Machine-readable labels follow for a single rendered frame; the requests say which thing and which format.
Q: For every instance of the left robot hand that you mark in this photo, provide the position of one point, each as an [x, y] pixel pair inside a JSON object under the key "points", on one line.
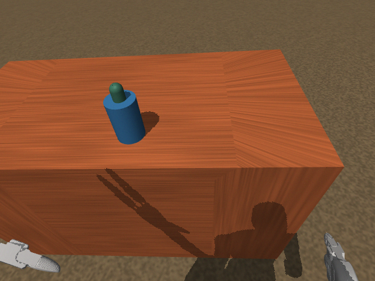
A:
{"points": [[16, 253]]}

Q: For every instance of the right robot hand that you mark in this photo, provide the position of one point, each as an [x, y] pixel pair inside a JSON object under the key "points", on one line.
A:
{"points": [[338, 269]]}

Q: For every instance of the bottle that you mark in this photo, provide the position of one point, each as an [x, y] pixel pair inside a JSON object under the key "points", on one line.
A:
{"points": [[123, 111]]}

